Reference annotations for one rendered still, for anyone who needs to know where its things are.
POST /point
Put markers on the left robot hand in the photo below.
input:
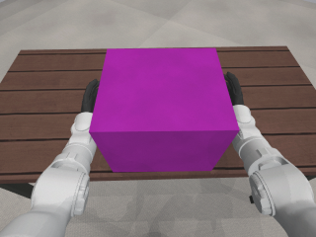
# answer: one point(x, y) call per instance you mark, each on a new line
point(90, 96)

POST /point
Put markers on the robot right forearm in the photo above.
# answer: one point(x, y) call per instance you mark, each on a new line
point(253, 149)

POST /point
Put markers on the carton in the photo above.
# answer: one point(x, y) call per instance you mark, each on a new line
point(163, 110)

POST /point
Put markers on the table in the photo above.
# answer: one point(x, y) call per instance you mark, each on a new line
point(42, 93)

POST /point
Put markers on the robot right upper arm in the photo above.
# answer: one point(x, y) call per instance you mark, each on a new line
point(282, 192)

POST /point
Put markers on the right robot hand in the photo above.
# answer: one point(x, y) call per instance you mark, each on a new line
point(234, 89)

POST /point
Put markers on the robot left forearm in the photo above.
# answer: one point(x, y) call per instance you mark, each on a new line
point(78, 153)

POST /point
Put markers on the robot left upper arm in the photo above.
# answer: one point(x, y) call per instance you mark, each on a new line
point(60, 195)

